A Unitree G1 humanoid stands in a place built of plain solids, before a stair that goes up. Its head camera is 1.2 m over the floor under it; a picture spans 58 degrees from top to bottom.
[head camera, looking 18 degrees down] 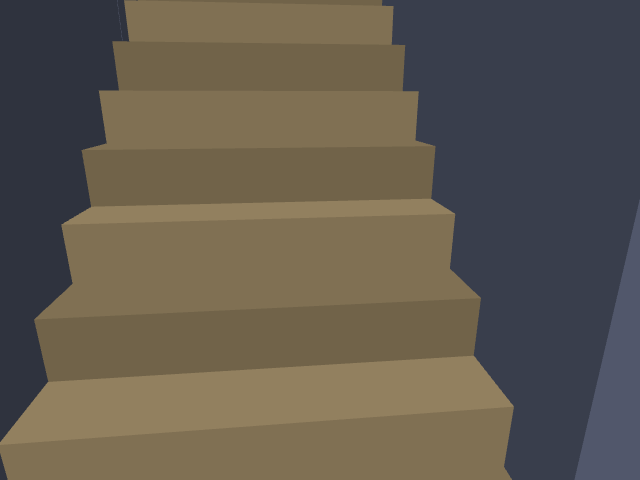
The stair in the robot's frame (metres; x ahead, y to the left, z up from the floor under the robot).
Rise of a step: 0.21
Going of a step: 0.24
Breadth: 1.30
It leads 6 degrees to the left of straight ahead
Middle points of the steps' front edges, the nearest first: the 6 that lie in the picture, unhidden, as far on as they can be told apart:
0.90 0.12 0.41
1.15 0.15 0.62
1.39 0.18 0.82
1.63 0.20 1.03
1.88 0.23 1.23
2.12 0.25 1.44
